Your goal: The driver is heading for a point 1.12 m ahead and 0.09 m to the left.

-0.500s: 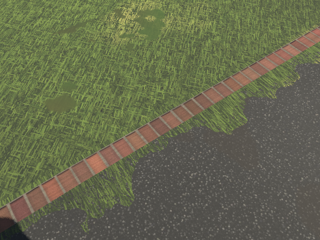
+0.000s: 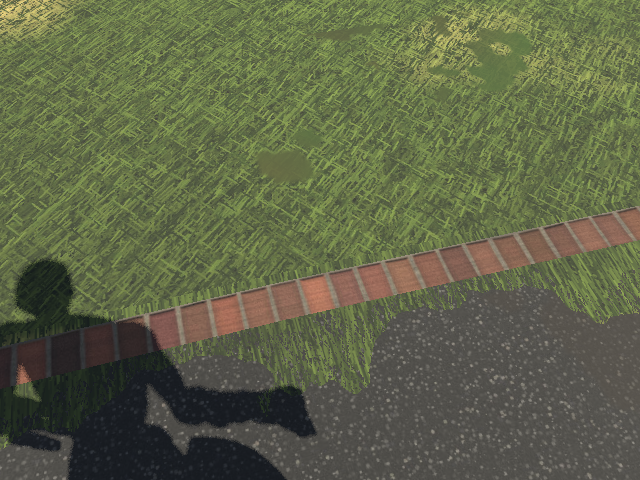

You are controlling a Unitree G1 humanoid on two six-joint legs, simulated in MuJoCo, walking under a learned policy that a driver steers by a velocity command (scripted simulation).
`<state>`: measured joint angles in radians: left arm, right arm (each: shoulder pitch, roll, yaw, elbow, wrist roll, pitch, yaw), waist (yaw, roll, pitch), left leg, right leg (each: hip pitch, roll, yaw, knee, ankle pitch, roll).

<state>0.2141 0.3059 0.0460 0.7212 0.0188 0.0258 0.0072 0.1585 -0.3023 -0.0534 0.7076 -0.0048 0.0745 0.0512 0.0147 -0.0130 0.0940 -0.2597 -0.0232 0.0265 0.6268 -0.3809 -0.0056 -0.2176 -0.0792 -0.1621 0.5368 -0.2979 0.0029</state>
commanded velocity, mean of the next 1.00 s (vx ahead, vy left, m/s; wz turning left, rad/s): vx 0.09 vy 0.00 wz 0.25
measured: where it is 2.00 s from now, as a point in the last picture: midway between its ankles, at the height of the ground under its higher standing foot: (266, 420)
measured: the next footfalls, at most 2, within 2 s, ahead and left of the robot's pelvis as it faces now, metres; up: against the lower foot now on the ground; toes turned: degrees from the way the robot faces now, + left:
left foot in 0.02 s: +0.03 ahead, +0.10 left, +0.00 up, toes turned +1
right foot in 0.54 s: +0.07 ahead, -0.09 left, +0.00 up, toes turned +13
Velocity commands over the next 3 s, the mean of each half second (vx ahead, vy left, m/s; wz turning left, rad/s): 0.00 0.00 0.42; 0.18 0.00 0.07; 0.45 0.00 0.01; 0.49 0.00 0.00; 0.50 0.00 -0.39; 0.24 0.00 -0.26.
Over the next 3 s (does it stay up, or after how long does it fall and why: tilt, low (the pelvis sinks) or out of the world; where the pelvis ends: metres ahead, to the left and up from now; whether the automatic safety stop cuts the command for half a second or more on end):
stays up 1.07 0.18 0.00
